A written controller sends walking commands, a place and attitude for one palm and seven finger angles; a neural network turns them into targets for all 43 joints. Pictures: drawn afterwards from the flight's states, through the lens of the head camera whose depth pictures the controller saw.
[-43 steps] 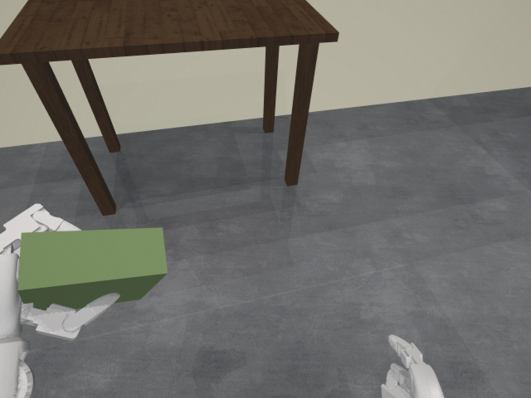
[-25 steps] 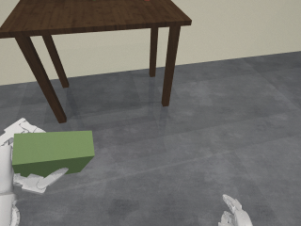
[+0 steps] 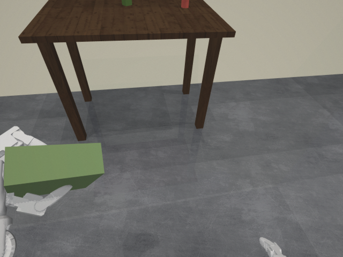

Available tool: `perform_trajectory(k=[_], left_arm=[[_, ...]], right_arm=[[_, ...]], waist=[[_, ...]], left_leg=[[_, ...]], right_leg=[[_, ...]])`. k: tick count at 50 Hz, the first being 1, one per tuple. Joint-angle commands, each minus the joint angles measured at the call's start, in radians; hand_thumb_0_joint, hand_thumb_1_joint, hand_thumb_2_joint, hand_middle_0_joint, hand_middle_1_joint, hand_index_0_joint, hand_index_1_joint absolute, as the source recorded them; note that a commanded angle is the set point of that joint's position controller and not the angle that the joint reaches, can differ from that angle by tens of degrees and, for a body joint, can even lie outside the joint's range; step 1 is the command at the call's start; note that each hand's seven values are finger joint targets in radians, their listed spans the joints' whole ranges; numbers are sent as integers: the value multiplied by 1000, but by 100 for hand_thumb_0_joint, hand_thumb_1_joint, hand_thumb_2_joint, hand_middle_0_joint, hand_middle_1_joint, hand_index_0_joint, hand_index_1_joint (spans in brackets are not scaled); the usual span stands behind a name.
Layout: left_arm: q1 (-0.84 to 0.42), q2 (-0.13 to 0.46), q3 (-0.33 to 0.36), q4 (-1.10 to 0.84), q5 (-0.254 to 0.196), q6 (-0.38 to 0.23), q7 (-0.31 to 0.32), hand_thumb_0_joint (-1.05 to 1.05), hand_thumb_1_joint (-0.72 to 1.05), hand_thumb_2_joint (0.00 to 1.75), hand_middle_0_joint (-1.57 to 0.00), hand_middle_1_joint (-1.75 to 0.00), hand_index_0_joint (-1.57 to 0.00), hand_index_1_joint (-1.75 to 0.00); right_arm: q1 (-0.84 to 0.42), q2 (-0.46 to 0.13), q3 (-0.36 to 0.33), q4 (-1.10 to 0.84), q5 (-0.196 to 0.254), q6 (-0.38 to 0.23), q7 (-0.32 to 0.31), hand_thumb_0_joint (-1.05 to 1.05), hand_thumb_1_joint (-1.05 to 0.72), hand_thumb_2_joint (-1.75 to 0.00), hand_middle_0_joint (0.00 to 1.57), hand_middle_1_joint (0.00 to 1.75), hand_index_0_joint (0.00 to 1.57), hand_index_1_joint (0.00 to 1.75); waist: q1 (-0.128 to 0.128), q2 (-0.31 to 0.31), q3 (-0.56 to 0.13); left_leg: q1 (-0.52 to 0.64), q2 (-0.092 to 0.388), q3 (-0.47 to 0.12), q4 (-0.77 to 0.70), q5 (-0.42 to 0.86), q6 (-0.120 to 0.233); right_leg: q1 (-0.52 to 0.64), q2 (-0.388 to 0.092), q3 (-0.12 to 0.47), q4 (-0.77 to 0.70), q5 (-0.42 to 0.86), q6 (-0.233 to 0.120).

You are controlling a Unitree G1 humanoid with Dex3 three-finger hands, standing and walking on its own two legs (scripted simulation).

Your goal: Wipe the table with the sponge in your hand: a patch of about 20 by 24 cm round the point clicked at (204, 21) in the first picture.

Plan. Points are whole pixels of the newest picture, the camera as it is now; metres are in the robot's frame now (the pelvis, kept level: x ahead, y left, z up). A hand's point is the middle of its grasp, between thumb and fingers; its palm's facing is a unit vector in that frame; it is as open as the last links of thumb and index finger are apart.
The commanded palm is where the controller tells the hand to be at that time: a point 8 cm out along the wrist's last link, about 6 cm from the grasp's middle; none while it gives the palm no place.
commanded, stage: walk to a spot facing it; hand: left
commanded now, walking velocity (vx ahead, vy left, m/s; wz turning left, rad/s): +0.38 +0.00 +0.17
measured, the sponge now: (68, 170) +0.23 +0.20 +0.16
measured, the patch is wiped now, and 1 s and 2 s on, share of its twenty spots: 0.00 0.00 0.00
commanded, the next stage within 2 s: none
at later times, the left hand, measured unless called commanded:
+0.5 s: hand (85, 130) +0.31 +0.20 +0.17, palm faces +0.43 -0.75 -0.50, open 9.5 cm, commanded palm +0.26 +0.23 +0.19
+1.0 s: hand (99, 83) +0.43 +0.20 +0.20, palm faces +0.57 -0.67 -0.47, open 9.5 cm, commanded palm +0.38 +0.23 +0.19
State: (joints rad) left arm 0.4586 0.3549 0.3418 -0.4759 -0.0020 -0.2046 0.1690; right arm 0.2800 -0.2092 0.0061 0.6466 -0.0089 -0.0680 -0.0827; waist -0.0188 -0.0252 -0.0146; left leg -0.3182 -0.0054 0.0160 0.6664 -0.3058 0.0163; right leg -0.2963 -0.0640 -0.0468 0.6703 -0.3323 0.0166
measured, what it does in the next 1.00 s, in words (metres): walks ahead: right foot, then left foot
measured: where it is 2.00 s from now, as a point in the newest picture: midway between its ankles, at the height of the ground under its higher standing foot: (186, 219)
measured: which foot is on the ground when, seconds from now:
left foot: down 0.00-0.30, up 0.32-0.68, down 0.70-1.00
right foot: down 0.00-0.00, up 0.02-0.28, down 0.30-0.70, up 0.72-1.00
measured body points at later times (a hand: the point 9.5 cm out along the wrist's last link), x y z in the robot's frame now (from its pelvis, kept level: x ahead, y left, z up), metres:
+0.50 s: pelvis +0.13 -0.06 +0.02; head +0.15 -0.07 +0.46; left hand +0.29 +0.23 +0.20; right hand +0.29 -0.30 -0.09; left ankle +0.12 +0.08 -0.63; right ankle +0.09 -0.14 -0.72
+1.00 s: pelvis +0.29 -0.08 +0.01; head +0.31 -0.08 +0.46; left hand +0.40 +0.23 +0.23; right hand +0.48 -0.23 -0.09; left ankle +0.28 +0.08 -0.72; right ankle +0.36 -0.21 -0.70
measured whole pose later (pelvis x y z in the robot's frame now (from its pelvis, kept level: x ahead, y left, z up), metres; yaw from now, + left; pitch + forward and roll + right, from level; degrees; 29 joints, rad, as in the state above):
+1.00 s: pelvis +0.29 -0.08 +0.01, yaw +12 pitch +0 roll +0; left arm 0.51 0.38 0.39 -0.56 -0.02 -0.25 0.14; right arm 0.24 -0.11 0.03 0.60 0.01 -0.10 -0.04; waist 0.02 0.04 0.04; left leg -0.31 0.11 0.06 0.59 -0.27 -0.02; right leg -0.41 -0.12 -0.13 0.76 -0.36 0.06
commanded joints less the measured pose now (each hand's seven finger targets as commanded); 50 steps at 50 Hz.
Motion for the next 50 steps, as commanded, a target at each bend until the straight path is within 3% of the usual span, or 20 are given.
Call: perform_trajectory(k=[1,3,7,13,14,15,16,19,24,29,32,33,34,35,36,37,39,43,46,50], left_arm=[[-117,121,69,-201,1,-59,9,0,10,130,-120,-160,-120,-160],[-203,153,64,-210,21,-77,8,0,10,130,-120,-160,-120,-160],[-130,141,65,-238,1,-68,2,0,10,130,-120,-160,-120,-160],[-9,156,111,-219,-14,-53,-4,0,10,130,-120,-160,-120,-160],[-7,173,121,-207,-10,-49,-5,0,10,130,-120,-160,-120,-160],[-5,216,159,-188,-7,-40,-1,0,10,130,-120,-160,-120,-160],[-28,232,182,-193,-22,-42,5,0,10,130,-120,-160,-120,-160],[48,213,184,-145,-22,-63,-11,0,10,130,-120,-160,-120,-160],[-62,187,143,-219,-11,-97,-7,0,10,130,-120,-160,-120,-160],[-48,185,136,-281,-9,-79,26,0,10,130,-120,-160,-120,-160],[-45,177,125,-291,-15,-65,38,0,10,130,-120,-160,-120,-160],[-64,188,133,-338,-15,-79,40,0,10,130,-120,-160,-120,-160],[-49,203,160,-344,-13,-92,43,0,10,130,-120,-160,-120,-160],[-51,198,160,-359,-26,-100,42,0,10,130,-120,-160,-120,-160],[-91,245,174,-335,-18,-94,44,0,10,130,-120,-160,-120,-160],[-89,223,145,-206,-16,-78,19,0,10,130,-120,-160,-120,-160],[-94,253,207,-261,-19,-74,7,0,10,130,-120,-160,-120,-160],[33,175,180,-334,-34,-98,-3,0,10,130,-120,-160,-120,-160],[27,125,135,-284,-36,-97,-8,0,10,130,-120,-160,-120,-160],[-80,121,111,-186,-17,-71,-7,0,10,130,-120,-160,-120,-160]], right_arm=[[-115,-114,-31,-166,7,-55,-9,0,-90,-90,20,30,20,30],[-107,-96,-31,-145,-12,-85,-7,0,-90,-90,20,30,20,30],[-97,-116,-46,-137,-3,-101,8,0,-90,-90,20,30,20,30],[-128,-94,-38,-152,0,-73,18,0,-90,-90,20,30,20,30],[-126,-82,-41,-151,4,-64,19,0,-90,-90,20,30,20,30],[-128,-60,-44,-161,5,-51,17,0,-90,-90,20,30,20,30],[-164,-86,-48,-175,3,-45,12,0,-90,-90,20,30,20,30],[-162,-89,-51,-157,5,-26,20,0,-90,-90,20,30,20,30],[-168,-78,-40,-169,-2,-1,21,0,-90,-90,20,30,20,30],[-156,-66,-53,-213,1,-31,15,0,-90,-90,20,30,20,30],[-119,-72,-67,-218,6,-32,5,0,-90,-90,20,30,20,30],[-115,-73,-68,-234,8,-32,-1,0,-90,-90,20,30,20,30],[-117,-89,-74,-231,3,-28,-3,0,-90,-90,20,30,20,30],[-120,-100,-71,-232,4,-31,6,0,-90,-90,20,30,20,30],[-110,-96,-60,-232,9,-34,21,0,-90,-90,20,30,20,30],[-119,-118,-65,-219,20,-35,31,0,-90,-90,20,30,20,30],[-158,-101,-72,-193,20,-32,26,0,-90,-90,20,30,20,30],[-152,-84,-62,-192,23,-59,36,0,-90,-90,20,30,20,30],[-137,-91,-59,-182,23,-81,31,0,-90,-90,20,30,20,30],[-124,-84,-52,-166,22,-80,7,0,-90,-90,20,30,20,30]], waist=[[-29,357,90],[-25,200,114],[6,237,-16],[25,193,-118],[26,55,-151],[26,-229,-171],[33,-229,-139],[21,-63,-2],[9,-81,3],[58,-114,-40],[12,-89,-146],[-5,-19,-210],[-9,129,-262],[4,318,-280],[-3,223,-211],[-8,114,-110],[12,216,-71],[42,259,-52],[28,292,-48],[33,168,-37]], left_leg=[[-20,322,-545,-480,-480,185],[87,369,-622,-452,-242,236],[221,272,-316,-323,185,192],[29,181,-107,-104,259,101],[-114,144,-46,72,168,73],[-341,28,56,357,-109,19],[-462,11,-2,559,-247,-4],[-464,105,-57,662,-104,-32],[-351,134,57,356,8,-38],[-186,48,226,30,17,-12],[119,-32,282,-168,166,3],[294,-6,245,-194,212,25],[481,134,29,-200,270,104],[589,403,-387,-241,485,251],[515,469,-553,-291,509,307],[383,453,-523,-329,387,286],[238,443,-423,-349,167,290],[-45,298,-110,-398,-70,176],[-109,267,-39,-397,-191,144],[-151,203,-10,-185,-309,85]], right_leg=[[-233,74,-35,271,-251,-6],[-362,3,52,389,-200,-8],[-261,15,-26,219,-160,8],[224,57,-117,-235,50,-7],[377,-57,16,-268,47,-53],[497,-291,379,-333,44,-151],[468,-419,539,-386,82,-212],[275,-358,382,-398,71,-210],[224,-265,16,-362,432,-154],[310,-250,-33,-268,725,-148],[249,-208,-115,-1,794,-88],[160,-174,-142,161,715,-51],[-17,-110,-153,364,387,-12],[-248,5,-84,590,-209,8],[-337,27,25,701,-306,-7],[-372,-5,60,695,-273,-7],[-388,-86,83,667,-216,16],[-138,-78,-31,331,-61,21],[10,-34,-117,157,-21,41],[167,14,-165,-90,-27,53]])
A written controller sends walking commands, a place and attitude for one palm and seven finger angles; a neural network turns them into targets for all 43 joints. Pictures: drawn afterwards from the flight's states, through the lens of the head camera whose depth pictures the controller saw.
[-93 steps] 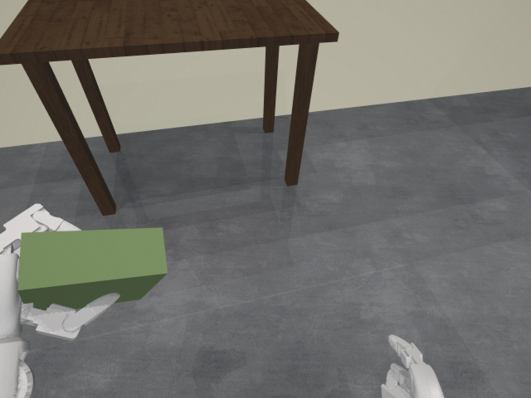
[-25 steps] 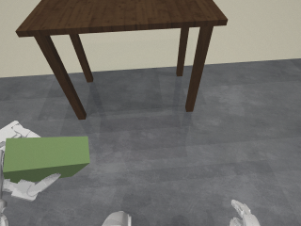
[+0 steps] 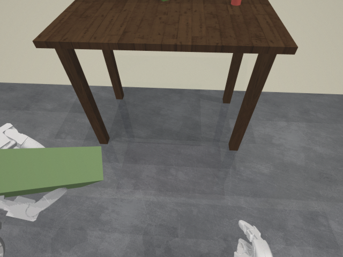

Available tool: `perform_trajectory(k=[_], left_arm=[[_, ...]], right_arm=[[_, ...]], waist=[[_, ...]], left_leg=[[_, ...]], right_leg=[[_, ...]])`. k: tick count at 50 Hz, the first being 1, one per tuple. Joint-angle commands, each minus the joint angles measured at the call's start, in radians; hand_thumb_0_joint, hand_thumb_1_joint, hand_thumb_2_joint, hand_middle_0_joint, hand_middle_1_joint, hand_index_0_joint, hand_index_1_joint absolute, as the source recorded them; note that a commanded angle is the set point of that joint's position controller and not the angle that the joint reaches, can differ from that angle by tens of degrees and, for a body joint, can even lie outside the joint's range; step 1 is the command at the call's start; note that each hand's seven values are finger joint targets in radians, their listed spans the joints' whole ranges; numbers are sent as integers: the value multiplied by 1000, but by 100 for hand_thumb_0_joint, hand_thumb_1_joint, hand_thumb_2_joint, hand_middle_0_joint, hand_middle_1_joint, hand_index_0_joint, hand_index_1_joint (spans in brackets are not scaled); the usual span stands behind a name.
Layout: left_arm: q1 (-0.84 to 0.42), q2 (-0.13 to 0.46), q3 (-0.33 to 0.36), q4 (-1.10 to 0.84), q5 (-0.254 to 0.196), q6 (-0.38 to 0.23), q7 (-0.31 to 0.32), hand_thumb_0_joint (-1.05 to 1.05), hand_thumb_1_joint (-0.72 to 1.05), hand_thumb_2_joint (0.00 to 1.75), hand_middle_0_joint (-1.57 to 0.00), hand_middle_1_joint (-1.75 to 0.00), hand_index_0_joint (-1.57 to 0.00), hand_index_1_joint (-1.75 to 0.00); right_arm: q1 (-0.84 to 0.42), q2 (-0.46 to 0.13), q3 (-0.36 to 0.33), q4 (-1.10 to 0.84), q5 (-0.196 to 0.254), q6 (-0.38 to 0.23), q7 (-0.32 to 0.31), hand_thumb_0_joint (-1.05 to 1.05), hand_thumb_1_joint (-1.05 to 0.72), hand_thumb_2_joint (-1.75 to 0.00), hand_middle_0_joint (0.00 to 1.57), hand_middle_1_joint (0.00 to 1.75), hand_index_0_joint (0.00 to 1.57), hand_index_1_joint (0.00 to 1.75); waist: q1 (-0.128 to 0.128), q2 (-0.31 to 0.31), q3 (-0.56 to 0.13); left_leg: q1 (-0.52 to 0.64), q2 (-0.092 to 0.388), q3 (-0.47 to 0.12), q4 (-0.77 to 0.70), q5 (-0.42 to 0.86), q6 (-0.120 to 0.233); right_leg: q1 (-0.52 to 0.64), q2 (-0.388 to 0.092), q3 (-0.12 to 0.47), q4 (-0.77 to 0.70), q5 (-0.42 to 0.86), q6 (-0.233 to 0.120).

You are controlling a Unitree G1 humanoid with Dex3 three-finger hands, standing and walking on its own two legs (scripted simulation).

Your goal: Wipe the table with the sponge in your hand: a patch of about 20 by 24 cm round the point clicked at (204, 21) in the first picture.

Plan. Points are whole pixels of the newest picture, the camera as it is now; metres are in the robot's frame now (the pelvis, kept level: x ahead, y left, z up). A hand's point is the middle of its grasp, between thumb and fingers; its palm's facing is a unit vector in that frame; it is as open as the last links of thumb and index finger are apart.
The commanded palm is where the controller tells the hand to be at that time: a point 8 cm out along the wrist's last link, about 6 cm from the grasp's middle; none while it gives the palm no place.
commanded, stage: walk to a spot facing it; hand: left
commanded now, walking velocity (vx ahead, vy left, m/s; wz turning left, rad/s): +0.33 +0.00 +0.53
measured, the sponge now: (63, 171) +0.22 +0.20 +0.17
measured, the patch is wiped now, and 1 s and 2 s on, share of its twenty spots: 0.00 0.00 0.00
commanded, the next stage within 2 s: none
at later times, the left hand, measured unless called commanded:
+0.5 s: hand (50, 125) +0.31 +0.26 +0.18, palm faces +0.56 -0.70 -0.45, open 9.5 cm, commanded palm +0.22 +0.29 +0.19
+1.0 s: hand (75, 134) +0.30 +0.21 +0.17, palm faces +0.74 -0.51 -0.43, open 9.5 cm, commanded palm +0.21 +0.23 +0.19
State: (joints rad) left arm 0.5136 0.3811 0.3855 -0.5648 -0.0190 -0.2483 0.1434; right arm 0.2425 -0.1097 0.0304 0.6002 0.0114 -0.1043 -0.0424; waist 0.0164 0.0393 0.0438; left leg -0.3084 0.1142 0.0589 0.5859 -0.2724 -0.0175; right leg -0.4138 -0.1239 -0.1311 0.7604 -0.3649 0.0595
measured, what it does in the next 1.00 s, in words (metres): walks ahead, turning left: right foot, then left foot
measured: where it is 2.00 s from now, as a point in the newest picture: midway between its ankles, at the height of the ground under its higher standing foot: outside the picture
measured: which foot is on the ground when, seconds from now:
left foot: down 0.00-0.04, up 0.06-0.40, down 0.42-0.82, up 0.84-1.00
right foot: up 0.00-0.02, down 0.04-0.42, up 0.44-0.80, down 0.82-1.00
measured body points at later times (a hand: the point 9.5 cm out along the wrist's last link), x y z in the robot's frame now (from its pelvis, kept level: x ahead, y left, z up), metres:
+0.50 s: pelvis +0.13 -0.02 -0.01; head +0.17 +0.00 +0.43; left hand +0.27 +0.29 +0.21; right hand +0.37 -0.23 -0.08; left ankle +0.17 +0.09 -0.73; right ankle +0.07 -0.15 -0.65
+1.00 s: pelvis +0.23 -0.09 +0.01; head +0.27 -0.10 +0.46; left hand +0.26 +0.24 +0.19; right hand +0.51 -0.21 -0.09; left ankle +0.14 +0.02 -0.62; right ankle +0.29 -0.16 -0.73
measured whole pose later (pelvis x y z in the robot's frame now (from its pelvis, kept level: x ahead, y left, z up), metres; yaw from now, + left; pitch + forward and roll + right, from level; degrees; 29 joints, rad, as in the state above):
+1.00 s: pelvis +0.23 -0.09 +0.01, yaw +32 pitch -1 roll +3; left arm 0.45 0.31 0.29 -0.47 -0.02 -0.12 0.14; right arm 0.14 -0.25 -0.02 0.64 0.00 -0.06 -0.08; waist -0.01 0.02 0.07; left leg -0.54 0.02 0.03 1.25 -0.44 -0.07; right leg -0.26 -0.13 -0.22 0.56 -0.29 -0.03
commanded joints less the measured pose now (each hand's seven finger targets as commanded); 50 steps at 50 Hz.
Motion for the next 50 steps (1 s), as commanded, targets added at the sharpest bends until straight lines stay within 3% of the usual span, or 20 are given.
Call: perform_trajectory(k=[1,2,3,5,10,16,19,20,21,22,23,26,29,39,40,41,42,43,47,50], left_arm=[[-177,112,66,-93,9,-19,20,0,10,130,-120,-160,-120,-160],[-191,166,90,-73,19,1,29,0,10,130,-120,-160,-120,-160],[-226,195,97,-87,3,10,35,0,10,130,-120,-160,-120,-160],[-233,181,88,-64,16,-5,26,0,10,130,-120,-160,-120,-160],[-199,167,91,-147,23,-34,25,0,10,130,-120,-160,-120,-160],[-8,168,157,-238,-3,-26,64,0,10,130,-120,-160,-120,-160],[-12,165,149,-263,-19,-20,76,0,10,130,-120,-160,-120,-160],[-35,159,140,-290,-18,-34,76,0,10,130,-120,-160,-120,-160],[-33,155,139,-320,-27,-53,73,0,10,130,-120,-160,-120,-160],[-45,189,141,-313,-12,-63,68,0,10,130,-120,-160,-120,-160],[-99,240,169,-276,2,-54,48,0,10,130,-120,-160,-120,-160],[-96,227,182,-325,-10,-37,27,0,10,130,-120,-160,-120,-160],[9,178,166,-359,-38,-33,18,0,10,130,-120,-160,-120,-160],[-123,84,57,-114,-32,42,-3,0,10,130,-120,-160,-120,-160],[-172,96,47,-108,-17,50,0,0,10,130,-120,-160,-120,-160],[-192,168,74,-92,-6,64,11,0,10,130,-120,-160,-120,-160],[-220,214,104,-83,-18,83,25,0,10,130,-120,-160,-120,-160],[-266,197,72,-98,-15,80,30,0,10,130,-120,-160,-120,-160],[-157,213,106,-187,-12,36,26,0,10,130,-120,-160,-120,-160],[-103,221,145,-236,-17,16,40,0,10,130,-120,-160,-120,-160]], right_arm=[[-80,-167,-74,-118,6,-41,-36,0,-90,-90,20,30,20,30],[-94,-137,-67,-128,6,-35,-38,0,-90,-90,20,30,20,30],[-165,-170,-67,-134,-2,-49,-40,0,-90,-90,20,30,20,30],[-130,-177,-66,-93,-19,-45,-38,0,-90,-90,20,30,20,30],[-146,-176,-68,-104,-19,-2,-23,0,-90,-90,20,30,20,30],[-117,-157,-92,-196,-13,14,-12,0,-90,-90,20,30,20,30],[-65,-167,-107,-206,-11,26,-19,0,-90,-90,20,30,20,30],[-71,-184,-116,-209,-8,28,-25,0,-90,-90,20,30,20,30],[-91,-207,-118,-213,-12,23,-25,0,-90,-90,20,30,20,30],[-77,-201,-102,-211,-2,1,-9,0,-90,-90,20,30,20,30],[-83,-219,-103,-195,2,-7,8,0,-90,-90,20,30,20,30],[-109,-219,-123,-169,16,0,6,0,-90,-90,20,30,20,30],[-99,-196,-106,-163,15,-20,8,0,-90,-90,20,30,20,30],[-109,-195,-73,-131,6,-52,-24,0,-90,-90,20,30,20,30],[-106,-180,-65,-129,9,-51,-25,0,-90,-90,20,30,20,30],[-107,-149,-62,-137,7,-45,-29,0,-90,-90,20,30,20,30],[-138,-183,-65,-144,-1,-51,-36,0,-90,-90,20,30,20,30],[-159,-174,-47,-124,-20,-46,-37,0,-90,-90,20,30,20,30],[-210,-165,-58,-123,-13,-14,-40,0,-90,-90,20,30,20,30],[-197,-170,-70,-160,-18,-3,-53,0,-90,-90,20,30,20,30]], waist=[[2,-42,-94],[15,-369,-80],[36,-402,-49],[3,-226,-49],[-8,-206,-59],[34,-228,-147],[-46,-143,-276],[-63,7,-309],[-46,292,-311],[-35,313,-293],[-44,155,-233],[-29,172,-179],[-12,239,-185],[3,126,-134],[2,-10,-137],[-3,-331,-133],[19,-358,-143],[8,-248,-138],[-10,-185,-131],[-8,-168,-160]], left_leg=[[-200,17,4,106,-336,87],[-390,-102,86,440,-351,39],[-505,-89,-31,662,-319,23],[-474,-25,-83,772,-193,2],[-352,1,21,512,-108,-14],[-201,-65,190,100,-98,2],[118,-162,255,-101,83,15],[331,-88,125,-127,171,57],[468,198,-315,-140,587,211],[518,362,-623,-147,871,324],[434,352,-604,-162,736,324],[231,243,-379,-205,370,267],[107,146,-219,-241,255,203],[-24,85,-194,-87,133,121],[-87,16,-144,35,-15,77],[-282,-116,-24,322,-304,8],[-327,-151,-73,604,-379,-11],[-324,-107,-125,712,-316,-19],[-311,-68,-52,731,-171,-63],[-244,-53,4,517,-155,-58]], right_leg=[[303,-8,43,-314,-97,-23],[369,-250,442,-483,-181,-130],[397,-404,629,-549,-43,-214],[356,-369,514,-511,61,-221],[381,-265,43,-421,494,-157],[471,-255,-33,-288,798,-167],[355,-196,-138,60,801,-90],[169,-149,-133,282,559,-47],[-105,14,-87,537,-128,13],[-265,62,39,674,-375,1],[-319,20,131,686,-308,-11],[-299,-16,132,598,-158,11],[-164,8,69,382,-33,23],[218,105,-25,-264,50,46],[291,11,49,-413,145,19],[392,-249,352,-484,283,-72],[323,-399,523,-486,445,-159],[294,-418,420,-469,476,-181],[317,-249,112,-383,649,-144],[357,-243,27,-375,718,-150]])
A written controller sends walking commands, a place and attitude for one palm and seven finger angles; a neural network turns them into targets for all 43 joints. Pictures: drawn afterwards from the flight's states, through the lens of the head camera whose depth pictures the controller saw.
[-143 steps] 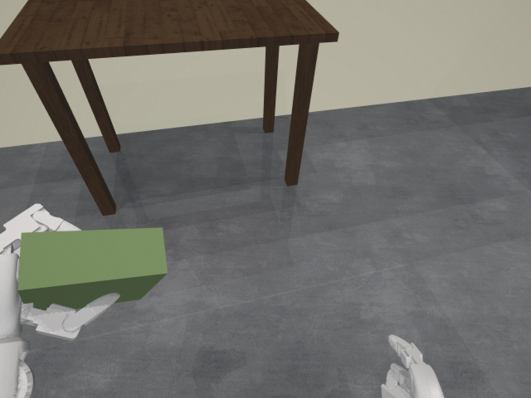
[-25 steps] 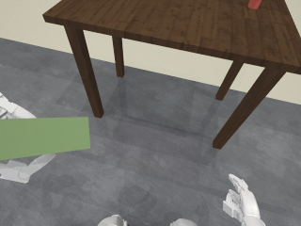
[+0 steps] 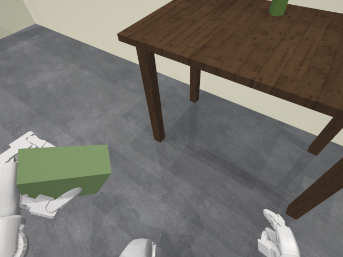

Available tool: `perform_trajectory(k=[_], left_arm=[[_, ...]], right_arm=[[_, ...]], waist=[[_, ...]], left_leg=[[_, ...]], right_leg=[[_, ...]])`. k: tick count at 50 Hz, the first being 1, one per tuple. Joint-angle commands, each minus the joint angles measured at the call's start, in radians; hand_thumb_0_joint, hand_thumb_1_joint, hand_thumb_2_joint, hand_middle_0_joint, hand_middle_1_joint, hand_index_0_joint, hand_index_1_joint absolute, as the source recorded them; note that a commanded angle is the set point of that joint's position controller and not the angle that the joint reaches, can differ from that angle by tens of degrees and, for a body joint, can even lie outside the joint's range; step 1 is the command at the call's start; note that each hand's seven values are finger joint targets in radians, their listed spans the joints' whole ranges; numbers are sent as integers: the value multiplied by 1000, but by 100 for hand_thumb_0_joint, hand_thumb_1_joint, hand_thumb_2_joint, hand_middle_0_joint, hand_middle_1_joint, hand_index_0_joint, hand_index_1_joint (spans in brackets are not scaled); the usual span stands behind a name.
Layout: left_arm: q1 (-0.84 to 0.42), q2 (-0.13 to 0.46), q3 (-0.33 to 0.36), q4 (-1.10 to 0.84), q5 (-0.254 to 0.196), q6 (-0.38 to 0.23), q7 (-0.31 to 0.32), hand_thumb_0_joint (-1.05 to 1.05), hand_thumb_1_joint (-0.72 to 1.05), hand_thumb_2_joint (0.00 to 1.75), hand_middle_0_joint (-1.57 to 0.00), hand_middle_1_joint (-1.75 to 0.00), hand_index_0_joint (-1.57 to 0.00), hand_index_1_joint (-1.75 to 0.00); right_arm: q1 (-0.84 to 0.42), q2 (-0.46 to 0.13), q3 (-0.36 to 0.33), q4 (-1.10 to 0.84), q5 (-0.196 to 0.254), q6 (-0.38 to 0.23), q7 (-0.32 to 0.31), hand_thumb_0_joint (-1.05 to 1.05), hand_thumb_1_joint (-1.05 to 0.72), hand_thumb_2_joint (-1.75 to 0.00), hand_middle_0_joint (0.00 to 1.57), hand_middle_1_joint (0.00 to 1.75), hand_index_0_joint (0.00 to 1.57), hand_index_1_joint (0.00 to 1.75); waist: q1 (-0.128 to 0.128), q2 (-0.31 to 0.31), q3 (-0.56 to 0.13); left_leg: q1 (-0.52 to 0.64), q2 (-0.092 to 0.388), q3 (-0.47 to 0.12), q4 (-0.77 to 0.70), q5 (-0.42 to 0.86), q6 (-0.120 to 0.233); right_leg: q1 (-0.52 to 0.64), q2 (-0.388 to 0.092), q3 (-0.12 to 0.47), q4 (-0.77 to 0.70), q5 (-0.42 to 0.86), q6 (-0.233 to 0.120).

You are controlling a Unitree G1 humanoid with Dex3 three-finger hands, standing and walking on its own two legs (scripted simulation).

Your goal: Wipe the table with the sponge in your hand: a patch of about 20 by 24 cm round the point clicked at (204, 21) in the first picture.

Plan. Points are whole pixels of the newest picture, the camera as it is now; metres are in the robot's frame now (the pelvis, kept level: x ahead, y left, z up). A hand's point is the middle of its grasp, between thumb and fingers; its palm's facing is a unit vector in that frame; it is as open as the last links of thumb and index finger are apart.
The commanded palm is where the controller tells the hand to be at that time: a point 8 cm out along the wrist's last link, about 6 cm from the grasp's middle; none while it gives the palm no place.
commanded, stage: walk to a spot facing it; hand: left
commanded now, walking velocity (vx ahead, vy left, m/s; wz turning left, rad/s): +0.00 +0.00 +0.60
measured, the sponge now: (78, 174) +0.24 +0.18 +0.14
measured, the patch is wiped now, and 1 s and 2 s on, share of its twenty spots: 0.00 0.00 0.00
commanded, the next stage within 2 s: turn to face it in 1.86 s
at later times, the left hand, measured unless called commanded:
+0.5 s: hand out of the picture +0.11 +0.27 +0.19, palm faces +0.56 -0.70 -0.43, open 9.5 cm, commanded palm +0.04 +0.31 +0.18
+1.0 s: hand out of the picture -0.03 +0.26 +0.19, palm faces +0.78 -0.45 -0.44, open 9.5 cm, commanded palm -0.11 +0.26 +0.18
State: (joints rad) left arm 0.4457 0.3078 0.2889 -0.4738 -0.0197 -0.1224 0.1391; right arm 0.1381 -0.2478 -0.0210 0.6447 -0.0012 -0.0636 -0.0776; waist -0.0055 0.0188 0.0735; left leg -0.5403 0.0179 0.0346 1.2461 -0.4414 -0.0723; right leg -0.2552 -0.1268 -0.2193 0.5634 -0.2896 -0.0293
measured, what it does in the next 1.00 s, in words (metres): steps on the spot, turning left: left foot, then right foot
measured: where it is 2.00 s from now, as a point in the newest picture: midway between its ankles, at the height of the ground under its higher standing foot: outside the picture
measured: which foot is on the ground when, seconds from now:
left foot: up 0.00-0.22, down 0.24-0.64, up 0.66-1.00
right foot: down 0.00-0.26, up 0.28-0.60, down 0.62-1.00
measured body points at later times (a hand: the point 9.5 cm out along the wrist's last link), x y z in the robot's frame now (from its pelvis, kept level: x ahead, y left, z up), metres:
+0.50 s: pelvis -0.03 -0.01 +0.00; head +0.00 +0.02 +0.45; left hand +0.07 +0.30 +0.21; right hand +0.19 -0.14 -0.09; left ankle -0.01 +0.12 -0.74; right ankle +0.02 -0.15 -0.69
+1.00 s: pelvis -0.07 -0.06 +0.01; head -0.04 -0.04 +0.46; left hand -0.07 +0.27 +0.21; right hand +0.21 -0.20 -0.08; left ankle -0.16 +0.06 -0.70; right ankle -0.02 -0.14 -0.74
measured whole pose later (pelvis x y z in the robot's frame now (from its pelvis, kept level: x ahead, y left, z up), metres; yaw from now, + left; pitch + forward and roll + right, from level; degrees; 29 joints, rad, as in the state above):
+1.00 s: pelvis -0.07 -0.06 +0.01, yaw +36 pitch +1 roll +2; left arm 0.49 0.40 0.36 -0.60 -0.04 -0.17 0.17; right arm 0.23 -0.28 -0.07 0.59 -0.01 -0.06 -0.08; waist 0.00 -0.04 0.04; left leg -0.40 0.08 0.12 0.78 -0.42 -0.03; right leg -0.22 -0.16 -0.30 0.46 -0.25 -0.01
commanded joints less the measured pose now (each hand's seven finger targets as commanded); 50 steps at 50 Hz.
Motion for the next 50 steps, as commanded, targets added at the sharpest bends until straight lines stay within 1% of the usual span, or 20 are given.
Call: perform_trajectory(k=[1,6,10,11,13,14,17,20,26,29,30,31,32,33,34,36,38,43,47,50], left_arm=[[-8,295,254,-334,-22,-112,49,0,10,130,-120,-160,-120,-160],[91,246,259,-288,-37,-95,66,0,10,130,-120,-160,-120,-160],[58,219,221,-260,-44,-89,60,0,10,130,-120,-160,-120,-160],[29,215,201,-294,-47,-95,57,0,10,130,-120,-160,-120,-160],[8,226,176,-373,-41,-133,39,0,10,130,-120,-160,-120,-160],[17,262,204,-330,-10,-139,21,0,10,130,-120,-160,-120,-160],[-73,269,185,-477,4,-144,19,0,10,130,-120,-160,-120,-160],[30,241,181,-498,-24,-127,24,0,10,130,-120,-160,-120,-160],[56,205,198,-281,-57,-92,8,0,10,130,-120,-160,-120,-160],[28,195,189,-215,-56,-71,-1,0,10,130,-120,-160,-120,-160],[0,199,182,-206,-49,-63,-2,0,10,130,-120,-160,-120,-160],[-31,237,184,-201,-31,-52,4,0,10,130,-120,-160,-120,-160],[-63,294,216,-189,-35,-34,15,0,10,130,-120,-160,-120,-160],[-143,276,184,-191,-53,-40,16,0,10,130,-120,-160,-120,-160],[-125,227,148,-155,-38,-38,9,0,10,130,-120,-160,-120,-160],[-96,228,140,-173,-26,-58,-1,0,10,130,-120,-160,-120,-160],[-105,249,147,-207,-18,-74,6,0,10,130,-120,-160,-120,-160],[-60,285,203,-277,-19,-101,40,0,10,130,-120,-160,-120,-160],[40,260,229,-286,-36,-93,61,0,10,130,-120,-160,-120,-160],[52,222,219,-278,-41,-80,70,0,10,130,-120,-160,-120,-160]], right_arm=[[-83,-32,-23,-215,-7,-39,-20,0,-90,-90,20,30,20,30],[-22,-34,-31,-253,-8,-19,-15,0,-90,-90,20,30,20,30],[21,-45,-41,-256,-3,2,-13,0,-90,-90,20,30,20,30],[30,-56,-45,-257,0,2,-15,0,-90,-90,20,30,20,30],[20,-90,-46,-261,0,-33,-1,0,-90,-90,20,30,20,30],[30,-77,-32,-233,-6,-46,16,0,-90,-90,20,30,20,30],[6,-96,-53,-218,7,-76,37,0,-90,-90,20,30,20,30],[20,-82,-42,-209,12,-99,48,0,-90,-90,20,30,20,30],[23,-76,-33,-175,11,-99,41,0,-90,-90,20,30,20,30],[-6,-68,-27,-179,14,-79,38,0,-90,-90,20,30,20,30],[-16,-55,-23,-185,20,-70,38,0,-90,-90,20,30,20,30],[-20,-26,-17,-196,20,-57,37,0,-90,-90,20,30,20,30],[-40,-27,-16,-200,17,-54,32,0,-90,-90,20,30,20,30],[-71,-67,-17,-170,-6,-60,24,0,-90,-90,20,30,20,30],[-54,-64,-30,-160,-3,-57,26,0,-90,-90,20,30,20,30],[-77,-47,-14,-155,-5,-46,20,0,-90,-90,20,30,20,30],[-103,-52,-13,-160,-7,-43,6,0,-90,-90,20,30,20,30],[-66,-62,-38,-185,-20,-50,-7,0,-90,-90,20,30,20,30],[-25,-54,-44,-221,-13,-47,-3,0,-90,-90,20,30,20,30],[-6,-49,-39,-236,-16,-41,0,0,-90,-90,20,30,20,30]], waist=[[20,-143,-204],[41,-200,-233],[-14,-162,-260],[-33,-78,-286],[1,327,-226],[2,260,-185],[0,212,-198],[3,322,-219],[-9,232,-168],[21,153,-187],[31,73,-186],[32,-159,-158],[41,-351,-112],[22,-248,-74],[-4,-238,-81],[0,-149,-59],[9,-111,-64],[34,-116,-121],[57,-194,-181],[56,-234,-189]], left_leg=[[13,44,53,-226,16,1],[88,40,111,-508,-5,16],[281,-11,133,-774,181,33],[377,27,81,-830,332,60],[547,405,-469,-853,1184,288],[543,416,-486,-836,1174,316],[452,275,-283,-814,892,238],[357,194,-185,-852,721,190],[243,215,-311,-912,409,208],[170,161,-295,-876,260,181],[104,115,-250,-804,86,152],[-70,9,-134,-564,-109,87],[-175,-72,-45,-201,-130,34],[-164,-26,-99,-18,-60,22],[-123,-10,-93,57,32,11],[-138,12,-43,125,125,-8],[-135,20,-14,75,119,-2],[-70,59,52,-224,86,23],[3,72,96,-485,0,45],[89,30,160,-630,-20,59]], right_leg=[[213,-241,112,-173,658,-66],[246,-278,120,-120,681,-86],[164,-235,55,68,597,-4],[96,-192,32,212,517,35],[-317,38,93,526,-390,119],[-391,20,179,573,-390,104],[-300,35,177,457,-214,109],[-162,89,128,379,-134,120],[-38,137,128,194,-193,130],[134,149,108,-63,-113,117],[199,88,142,-203,-69,86],[251,-133,369,-344,-185,3],[147,-357,675,-416,-260,-90],[45,-388,577,-430,-202,-88],[-9,-312,482,-411,-172,-47],[5,-215,276,-349,17,-24],[66,-207,197,-341,117,-31],[201,-248,186,-333,138,-75],[289,-289,184,-271,134,-105],[264,-269,159,-204,110,-96]])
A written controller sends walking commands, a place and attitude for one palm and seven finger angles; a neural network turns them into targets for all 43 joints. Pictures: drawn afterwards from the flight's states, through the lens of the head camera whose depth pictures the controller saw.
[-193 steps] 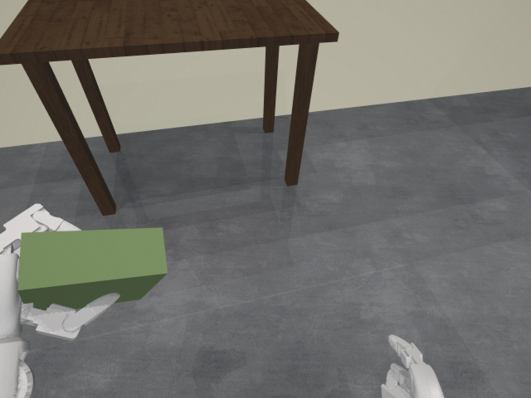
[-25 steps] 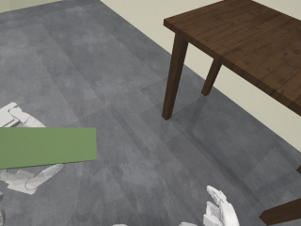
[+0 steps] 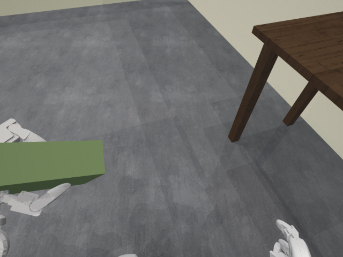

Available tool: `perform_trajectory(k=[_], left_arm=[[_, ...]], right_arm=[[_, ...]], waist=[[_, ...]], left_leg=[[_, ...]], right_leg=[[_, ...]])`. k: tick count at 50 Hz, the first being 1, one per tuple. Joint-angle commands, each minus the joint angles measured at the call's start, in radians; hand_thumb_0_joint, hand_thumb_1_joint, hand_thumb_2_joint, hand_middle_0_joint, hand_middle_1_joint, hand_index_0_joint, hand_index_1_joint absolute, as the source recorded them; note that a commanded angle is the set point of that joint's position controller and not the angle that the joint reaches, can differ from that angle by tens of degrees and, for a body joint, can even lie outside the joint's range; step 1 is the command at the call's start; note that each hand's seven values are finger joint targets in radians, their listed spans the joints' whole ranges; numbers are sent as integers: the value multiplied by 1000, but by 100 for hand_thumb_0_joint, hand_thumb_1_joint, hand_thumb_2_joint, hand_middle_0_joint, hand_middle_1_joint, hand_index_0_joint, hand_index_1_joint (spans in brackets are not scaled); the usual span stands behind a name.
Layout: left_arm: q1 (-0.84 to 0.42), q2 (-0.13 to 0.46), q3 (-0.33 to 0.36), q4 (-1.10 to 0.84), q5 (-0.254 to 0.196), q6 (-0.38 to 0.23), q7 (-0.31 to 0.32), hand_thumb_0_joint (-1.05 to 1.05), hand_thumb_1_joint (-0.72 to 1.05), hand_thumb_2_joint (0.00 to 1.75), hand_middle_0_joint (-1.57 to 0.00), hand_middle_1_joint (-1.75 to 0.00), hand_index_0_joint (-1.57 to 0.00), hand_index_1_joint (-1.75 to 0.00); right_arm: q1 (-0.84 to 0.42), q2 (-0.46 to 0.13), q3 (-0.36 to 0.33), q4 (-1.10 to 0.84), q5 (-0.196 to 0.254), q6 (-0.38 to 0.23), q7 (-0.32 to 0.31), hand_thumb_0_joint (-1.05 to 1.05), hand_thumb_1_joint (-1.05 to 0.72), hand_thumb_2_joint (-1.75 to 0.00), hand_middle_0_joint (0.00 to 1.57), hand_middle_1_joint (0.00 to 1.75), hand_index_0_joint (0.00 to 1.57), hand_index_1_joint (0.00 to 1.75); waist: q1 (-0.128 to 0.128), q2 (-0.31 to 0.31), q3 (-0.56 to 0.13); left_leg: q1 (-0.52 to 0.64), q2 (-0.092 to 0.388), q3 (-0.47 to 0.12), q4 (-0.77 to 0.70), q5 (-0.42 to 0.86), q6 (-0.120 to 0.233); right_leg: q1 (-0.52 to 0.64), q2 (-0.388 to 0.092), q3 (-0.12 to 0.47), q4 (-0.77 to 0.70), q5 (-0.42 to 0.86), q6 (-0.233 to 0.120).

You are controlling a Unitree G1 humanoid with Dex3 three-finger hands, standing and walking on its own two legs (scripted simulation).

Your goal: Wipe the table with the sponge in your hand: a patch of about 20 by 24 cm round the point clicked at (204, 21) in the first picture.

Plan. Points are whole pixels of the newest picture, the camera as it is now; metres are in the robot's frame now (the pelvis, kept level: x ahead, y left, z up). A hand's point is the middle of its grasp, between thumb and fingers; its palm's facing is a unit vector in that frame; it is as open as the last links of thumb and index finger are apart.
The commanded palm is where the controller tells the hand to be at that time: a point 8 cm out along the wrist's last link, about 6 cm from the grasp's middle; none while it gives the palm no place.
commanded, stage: walk to a spot facing it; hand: left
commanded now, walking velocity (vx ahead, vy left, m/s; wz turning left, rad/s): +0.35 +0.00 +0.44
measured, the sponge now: (66, 167) +0.23 +0.19 +0.16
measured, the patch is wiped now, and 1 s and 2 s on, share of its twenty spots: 0.00 0.00 0.00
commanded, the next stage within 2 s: turn to face it in 0.86 s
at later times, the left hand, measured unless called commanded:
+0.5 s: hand (13, 156) +0.24 +0.28 +0.17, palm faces +0.56 -0.68 -0.47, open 9.5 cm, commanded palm +0.19 +0.30 +0.17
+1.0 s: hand (20, 108) +0.35 +0.33 +0.17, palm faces +0.59 -0.69 -0.42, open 9.5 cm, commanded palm +0.28 +0.35 +0.17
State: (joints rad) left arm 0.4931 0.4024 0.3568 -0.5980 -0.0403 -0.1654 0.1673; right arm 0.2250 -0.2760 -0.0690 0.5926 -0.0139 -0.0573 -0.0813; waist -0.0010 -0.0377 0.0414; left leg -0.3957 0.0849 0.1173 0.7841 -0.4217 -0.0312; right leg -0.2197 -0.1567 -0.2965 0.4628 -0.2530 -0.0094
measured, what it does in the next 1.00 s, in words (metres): walks ahead: left foot, then right foot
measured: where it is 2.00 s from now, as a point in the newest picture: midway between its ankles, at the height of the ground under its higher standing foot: outside the picture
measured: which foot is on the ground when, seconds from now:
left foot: up 0.00-0.06, down 0.08-0.48, up 0.50-0.82, down 0.84-1.00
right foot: down 0.00-0.08, up 0.10-0.46, down 0.48-0.86, up 0.88-1.00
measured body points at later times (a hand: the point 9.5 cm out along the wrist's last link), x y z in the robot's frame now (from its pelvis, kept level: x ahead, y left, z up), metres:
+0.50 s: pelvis +0.07 +0.00 -0.02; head +0.08 -0.02 +0.43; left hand +0.21 +0.31 +0.20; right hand +0.27 -0.16 -0.13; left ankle +0.00 +0.14 -0.73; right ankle +0.13 -0.09 -0.75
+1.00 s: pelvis +0.19 +0.04 -0.01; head +0.21 +0.05 +0.44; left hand +0.32 +0.36 +0.19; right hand +0.40 -0.14 -0.10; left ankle +0.18 +0.16 -0.74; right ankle +0.19 -0.09 -0.68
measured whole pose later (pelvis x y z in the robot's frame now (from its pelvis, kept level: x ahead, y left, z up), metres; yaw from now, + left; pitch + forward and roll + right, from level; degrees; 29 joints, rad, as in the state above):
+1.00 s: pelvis +0.19 +0.04 -0.01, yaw +13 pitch +0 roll +0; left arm 0.43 0.39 0.39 -0.51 -0.01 -0.20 0.17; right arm 0.19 -0.14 -0.01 0.61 0.01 -0.07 -0.05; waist -0.01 -0.02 0.06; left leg -0.29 0.08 0.13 0.56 -0.26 0.01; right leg -0.44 -0.08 -0.10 1.07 -0.49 0.03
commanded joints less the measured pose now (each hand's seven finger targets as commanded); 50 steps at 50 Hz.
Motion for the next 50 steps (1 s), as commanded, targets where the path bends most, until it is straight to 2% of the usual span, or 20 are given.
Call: perform_trajectory(k=[1,3,4,5,7,12,19,22,23,24,25,27,30,33,36,40,41,43,44,50], left_arm=[[-10,111,132,-154,-22,-32,42,0,10,130,-120,-160,-120,-160],[-75,74,79,-202,-28,-43,39,0,10,130,-120,-160,-120,-160],[-107,61,57,-245,-20,-75,33,0,10,130,-120,-160,-120,-160],[-128,111,76,-250,20,-105,34,0,10,130,-120,-160,-120,-160],[-209,219,148,-236,39,-112,11,0,10,130,-120,-160,-120,-160],[-144,130,79,-324,25,-108,1,0,10,130,-120,-160,-120,-160],[-119,97,86,-32,13,-87,-12,0,10,130,-120,-160,-120,-160],[-147,79,61,36,17,-62,-11,0,10,130,-120,-160,-120,-160],[-183,110,66,23,26,-54,-10,0,10,130,-120,-160,-120,-160],[-192,168,100,23,29,-51,-7,0,10,130,-120,-160,-120,-160],[-218,179,118,-3,13,-57,-5,0,10,130,-120,-160,-120,-160],[-260,171,102,-81,15,-82,-12,0,10,130,-120,-160,-120,-160],[-169,189,133,-190,17,-110,-10,0,10,130,-120,-160,-120,-160],[-106,202,172,-249,13,-114,10,0,10,130,-120,-160,-120,-160],[-1,181,196,-232,3,-106,36,0,10,130,-120,-160,-120,-160],[9,138,172,-197,-3,-102,50,0,10,130,-120,-160,-120,-160],[-5,127,160,-186,-1,-110,49,0,10,130,-120,-160,-120,-160],[-22,109,128,-194,3,-127,43,0,10,130,-120,-160,-120,-160],[-70,163,152,-141,22,-130,33,0,10,130,-120,-160,-120,-160],[-54,118,95,-273,18,-120,7,0,10,130,-120,-160,-120,-160]], right_arm=[[-77,-23,9,-185,-2,-43,3,0,-90,-90,20,30,20,30],[-29,-46,2,-189,10,-44,-4,0,-90,-90,20,30,20,30],[-58,-77,-2,-194,5,-53,0,0,-90,-90,20,30,20,30],[-62,-57,14,-182,5,-67,14,0,-90,-90,20,30,20,30],[-80,-55,3,-146,21,-82,30,0,-90,-90,20,30,20,30],[-81,-23,21,-122,29,-116,39,0,-90,-90,20,30,20,30],[-91,-22,28,-83,10,-105,18,0,-90,-90,20,30,20,30],[-105,-10,36,-85,20,-75,10,0,-90,-90,20,30,20,30],[-111,6,39,-85,27,-65,13,0,-90,-90,20,30,20,30],[-138,16,42,-105,26,-59,13,0,-90,-90,20,30,20,30],[-167,-17,37,-107,20,-62,12,0,-90,-90,20,30,20,30],[-155,-28,29,-93,20,-57,27,0,-90,-90,20,30,20,30],[-176,-29,32,-101,20,-35,28,0,-90,-90,20,30,20,30],[-158,-13,30,-124,14,-36,23,0,-90,-90,20,30,20,30],[-132,-3,19,-152,11,-44,20,0,-90,-90,20,30,20,30],[-69,-17,-2,-157,12,-41,5,0,-90,-90,20,30,20,30],[-47,-29,-9,-158,16,-39,-1,0,-90,-90,20,30,20,30],[-59,-57,-14,-172,25,-41,9,0,-90,-90,20,30,20,30],[-69,-57,-5,-160,24,-46,20,0,-90,-90,20,30,20,30],[-79,-34,12,-130,26,-79,34,0,-90,-90,20,30,20,30]], waist=[[32,-163,-162],[-36,83,-204],[-39,431,-161],[-22,412,-152],[-5,252,-129],[13,325,-77],[17,219,-69],[24,89,-125],[23,-69,-157],[32,-330,-153],[38,-271,-104],[11,-103,-108],[10,-32,-18],[13,-59,-92],[45,-47,-135],[6,-2,-181],[-15,65,-206],[-11,348,-198],[-13,273,-152],[6,296,-142]], left_leg=[[21,-56,91,-239,-4,22],[362,-20,-19,-402,128,84],[513,242,-433,-455,399,202],[550,368,-625,-469,613,305],[434,343,-554,-461,423,304],[245,160,-208,-520,277,202],[176,187,-162,-494,198,175],[93,107,-92,-196,159,130],[-37,49,-38,68,86,104],[-300,-81,-26,378,-152,52],[-357,-65,-140,536,-133,34],[-303,-1,-159,560,-8,21],[-230,36,-119,441,61,2],[-93,38,-52,143,80,14],[-65,-8,37,-74,78,19],[186,-63,104,-317,236,21],[309,-33,46,-350,262,46],[507,338,-523,-429,628,251],[437,382,-579,-467,536,288],[319,221,-154,-439,573,182]], right_leg=[[189,-223,213,-51,45,-94],[-63,-106,89,361,57,1],[-404,60,59,658,-315,76],[-539,69,171,832,-406,48],[-586,1,274,875,-292,43],[-412,22,190,626,-81,65],[-143,105,112,230,-100,64],[120,137,104,2,-61,37],[226,-14,305,-82,-133,-22],[327,-257,750,-189,-126,-142],[262,-337,819,-251,-132,-166],[148,-291,711,-254,-315,-166],[-21,-241,452,-269,-146,-154],[18,-201,289,-220,-11,-136],[153,-190,291,-147,164,-148],[121,-107,193,68,219,-68],[46,-72,160,223,235,-31],[-334,106,159,619,-371,42],[-409,82,244,722,-385,29],[-320,61,196,493,-131,45]])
